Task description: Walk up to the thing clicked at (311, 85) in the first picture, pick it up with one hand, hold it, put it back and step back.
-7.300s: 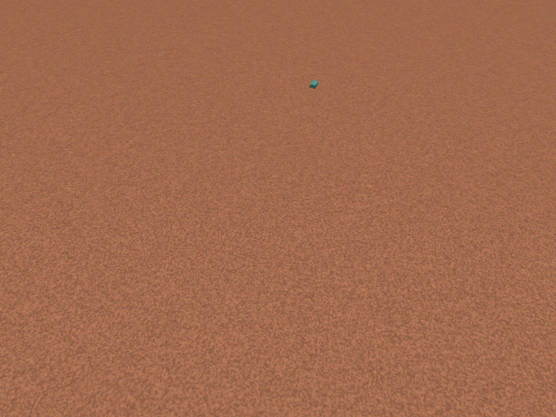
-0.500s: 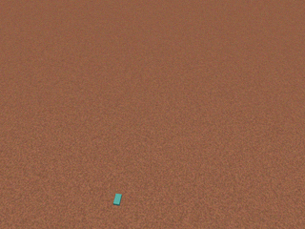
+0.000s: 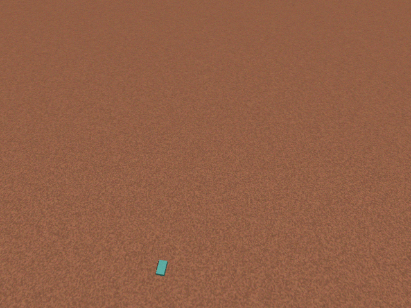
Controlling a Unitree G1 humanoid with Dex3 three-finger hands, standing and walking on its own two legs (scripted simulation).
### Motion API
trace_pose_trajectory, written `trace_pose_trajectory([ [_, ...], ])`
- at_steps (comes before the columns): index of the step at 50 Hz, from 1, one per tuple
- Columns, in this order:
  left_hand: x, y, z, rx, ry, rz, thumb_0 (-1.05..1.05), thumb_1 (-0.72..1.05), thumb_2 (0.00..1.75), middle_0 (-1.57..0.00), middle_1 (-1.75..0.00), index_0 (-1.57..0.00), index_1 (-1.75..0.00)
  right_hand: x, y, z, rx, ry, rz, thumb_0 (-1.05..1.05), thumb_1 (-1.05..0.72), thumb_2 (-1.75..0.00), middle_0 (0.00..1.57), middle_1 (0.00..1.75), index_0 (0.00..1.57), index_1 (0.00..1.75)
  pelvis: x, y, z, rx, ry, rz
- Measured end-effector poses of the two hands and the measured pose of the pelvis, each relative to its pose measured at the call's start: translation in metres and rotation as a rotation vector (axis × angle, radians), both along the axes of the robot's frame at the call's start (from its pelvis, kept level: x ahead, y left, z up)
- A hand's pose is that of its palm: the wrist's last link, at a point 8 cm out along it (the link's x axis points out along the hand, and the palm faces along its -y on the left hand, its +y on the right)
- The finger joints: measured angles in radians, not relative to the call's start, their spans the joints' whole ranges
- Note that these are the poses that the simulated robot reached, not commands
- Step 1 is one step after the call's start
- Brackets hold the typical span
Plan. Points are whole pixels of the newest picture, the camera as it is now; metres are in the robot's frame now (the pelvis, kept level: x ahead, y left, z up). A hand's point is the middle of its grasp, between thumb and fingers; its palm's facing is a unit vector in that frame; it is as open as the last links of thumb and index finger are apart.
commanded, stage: stand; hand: left
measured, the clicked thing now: (161, 267) +0.45 +0.19 -0.77
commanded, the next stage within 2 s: none
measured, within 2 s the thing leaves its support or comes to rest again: neither
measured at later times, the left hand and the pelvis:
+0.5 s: hand out of the picture +0.07 +0.25 -0.15, palm faces -0.02 -0.94 -0.34, open 7.4 cm; pelvis +0.00 +0.00 +0.00, yaw +0 degrees
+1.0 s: hand out of the picture +0.07 +0.25 -0.16, palm faces -0.02 -0.94 -0.34, open 7.4 cm; pelvis +0.00 +0.00 +0.00, yaw +0 degrees
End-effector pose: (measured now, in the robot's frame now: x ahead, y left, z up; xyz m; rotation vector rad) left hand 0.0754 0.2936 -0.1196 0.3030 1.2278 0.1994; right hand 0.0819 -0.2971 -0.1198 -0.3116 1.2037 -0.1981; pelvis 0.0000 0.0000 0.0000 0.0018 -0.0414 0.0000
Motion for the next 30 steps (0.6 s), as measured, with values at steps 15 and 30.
trace_pose_trajectory([
  [15,-0.005,0.001,0.003,0.012,-0.001,-0.004,0.01,0.91,0.9,-0.2,-0.3,-0.2,-0.3,-0.009,0.0,-0.003,0.012,0.021,-0.002,0.0,-0.91,-0.9,0.21,0.3,0.2,0.3,-0.002,-0.002,0.0,0.001,-0.002,0.003],
  [30,-0.009,-0.001,0.001,0.011,-0.002,-0.011,0.01,0.91,0.9,-0.2,-0.3,-0.2,-0.3,-0.02,-0.005,-0.002,0.006,0.034,-0.012,0.0,-0.91,-0.9,0.21,0.3,0.2,0.3,-0.004,-0.004,0.0,0.0,-0.005,0.004],
])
